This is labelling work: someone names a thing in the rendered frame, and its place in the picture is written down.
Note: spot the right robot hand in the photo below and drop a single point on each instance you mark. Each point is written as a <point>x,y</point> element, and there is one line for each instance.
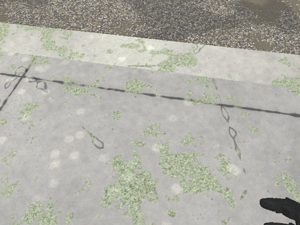
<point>287,207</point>

